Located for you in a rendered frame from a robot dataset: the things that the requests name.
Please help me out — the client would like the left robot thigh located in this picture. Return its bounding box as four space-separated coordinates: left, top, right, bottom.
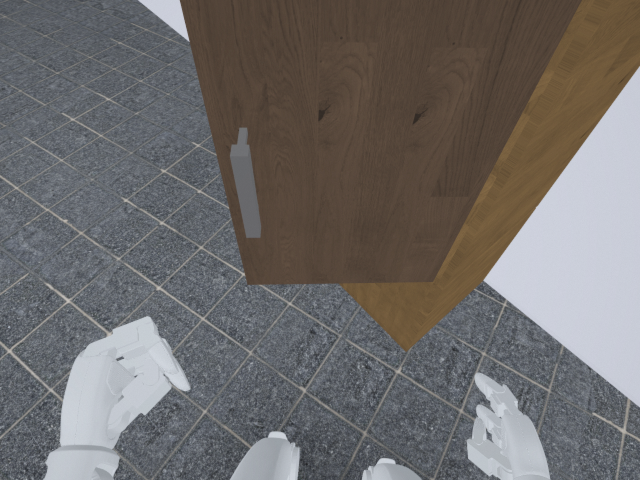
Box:
230 437 300 480

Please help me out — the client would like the cupboard door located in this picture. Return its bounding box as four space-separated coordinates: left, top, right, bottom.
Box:
180 0 582 285

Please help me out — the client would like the left robot hand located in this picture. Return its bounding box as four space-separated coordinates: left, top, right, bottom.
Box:
60 316 191 449

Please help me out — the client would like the robot left forearm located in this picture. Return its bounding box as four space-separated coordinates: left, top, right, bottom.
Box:
43 445 120 480

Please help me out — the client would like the handle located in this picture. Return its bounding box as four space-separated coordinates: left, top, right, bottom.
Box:
230 128 261 238

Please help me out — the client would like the left robot shin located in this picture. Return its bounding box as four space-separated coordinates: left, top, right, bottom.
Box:
268 431 287 440

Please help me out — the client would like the right robot hand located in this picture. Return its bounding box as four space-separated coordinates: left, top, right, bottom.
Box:
467 373 550 480

